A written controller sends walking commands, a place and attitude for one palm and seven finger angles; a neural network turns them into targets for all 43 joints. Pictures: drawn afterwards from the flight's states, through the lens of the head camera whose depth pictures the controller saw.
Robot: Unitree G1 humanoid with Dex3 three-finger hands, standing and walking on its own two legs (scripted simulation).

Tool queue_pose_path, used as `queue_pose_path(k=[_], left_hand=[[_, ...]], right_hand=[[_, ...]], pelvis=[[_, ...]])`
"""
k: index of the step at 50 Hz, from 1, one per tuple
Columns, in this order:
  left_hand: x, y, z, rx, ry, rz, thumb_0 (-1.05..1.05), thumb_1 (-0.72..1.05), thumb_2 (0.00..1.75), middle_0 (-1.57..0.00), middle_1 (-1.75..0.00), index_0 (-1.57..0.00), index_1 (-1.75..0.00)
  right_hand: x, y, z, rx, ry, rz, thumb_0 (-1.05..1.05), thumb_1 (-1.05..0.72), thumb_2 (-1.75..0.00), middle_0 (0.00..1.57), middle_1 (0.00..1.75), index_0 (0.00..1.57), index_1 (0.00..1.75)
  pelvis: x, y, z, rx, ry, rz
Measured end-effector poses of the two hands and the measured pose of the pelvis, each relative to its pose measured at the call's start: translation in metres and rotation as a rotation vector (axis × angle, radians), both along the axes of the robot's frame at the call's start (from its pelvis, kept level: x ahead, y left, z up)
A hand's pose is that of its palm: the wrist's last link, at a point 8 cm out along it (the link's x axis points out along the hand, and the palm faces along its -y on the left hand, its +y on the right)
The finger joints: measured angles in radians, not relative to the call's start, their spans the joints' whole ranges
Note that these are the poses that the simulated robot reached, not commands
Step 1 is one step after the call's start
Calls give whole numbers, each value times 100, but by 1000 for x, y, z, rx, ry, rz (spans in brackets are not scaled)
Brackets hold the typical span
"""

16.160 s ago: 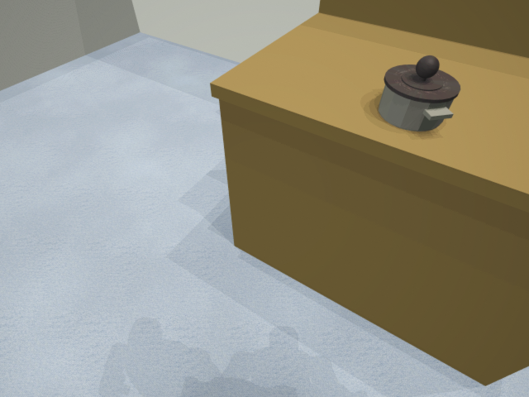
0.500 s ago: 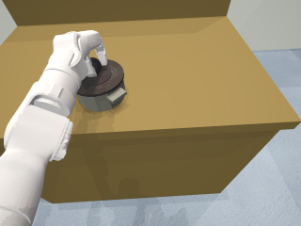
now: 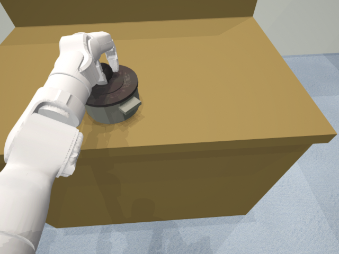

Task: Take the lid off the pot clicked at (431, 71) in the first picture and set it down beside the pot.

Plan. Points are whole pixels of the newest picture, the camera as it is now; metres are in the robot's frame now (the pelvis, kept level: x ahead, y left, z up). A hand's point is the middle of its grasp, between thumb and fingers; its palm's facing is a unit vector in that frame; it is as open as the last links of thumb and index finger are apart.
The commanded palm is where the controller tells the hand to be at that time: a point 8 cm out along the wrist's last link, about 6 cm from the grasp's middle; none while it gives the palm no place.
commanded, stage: lift the lid straight up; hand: left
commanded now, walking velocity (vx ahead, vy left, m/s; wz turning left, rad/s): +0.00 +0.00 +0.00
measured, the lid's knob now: (103, 72) +0.52 +0.13 +0.17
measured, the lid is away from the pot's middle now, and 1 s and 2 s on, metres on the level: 0.00 0.00 0.03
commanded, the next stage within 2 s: none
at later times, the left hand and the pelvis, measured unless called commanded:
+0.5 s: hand (88, 63) +0.49 +0.15 +0.21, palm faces -0.35 -0.09 -0.93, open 7.6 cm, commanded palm +0.49 +0.14 +0.28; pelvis +0.00 +0.00 +0.00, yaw +0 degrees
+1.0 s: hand (87, 43) +0.49 +0.14 +0.26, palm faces -0.27 -0.10 -0.96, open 7.6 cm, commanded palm +0.49 +0.14 +0.32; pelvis +0.00 +0.00 +0.00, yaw +0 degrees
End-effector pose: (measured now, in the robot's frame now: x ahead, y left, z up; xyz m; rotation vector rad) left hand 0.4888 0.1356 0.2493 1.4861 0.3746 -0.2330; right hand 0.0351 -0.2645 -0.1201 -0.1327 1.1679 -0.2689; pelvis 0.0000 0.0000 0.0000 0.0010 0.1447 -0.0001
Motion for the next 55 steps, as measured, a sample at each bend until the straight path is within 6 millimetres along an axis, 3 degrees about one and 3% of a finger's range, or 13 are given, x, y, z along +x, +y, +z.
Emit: queue_pose_path(k=[11, 27, 37, 55], left_hand=[[2, 3, 1, -26, 1, -4, 1, 24, 75, -67, -99, -66, -96], [-1, 19, 22, -12, -31, 22, 0, 24, 75, -68, -98, -65, -96], [-1, 13, 44, -12, -77, 15, 0, 24, 75, -68, -98, -65, -96], [-8, 2, 75, -2, -121, 52, -1, 24, 75, -69, -98, -66, -96]], right_hand=[[2, 0, 3, -7, -20, -10, 1, -90, -90, 20, 30, 20, 30], [20, 6, 3, 2, -60, 29, 1, -90, -90, 20, 30, 20, 30], [26, 8, 3, 9, -81, 42, 1, -90, -90, 20, 30, 20, 30], [21, 5, 2, 15, -85, 43, 1, -90, -90, 20, 30, 20, 30]], pelvis=[[1, 0, 1, -2, -7, -7], [3, 2, 1, -2, -14, 6], [4, 3, 1, 0, -11, 6], [-3, -2, 2, 5, -20, 4]])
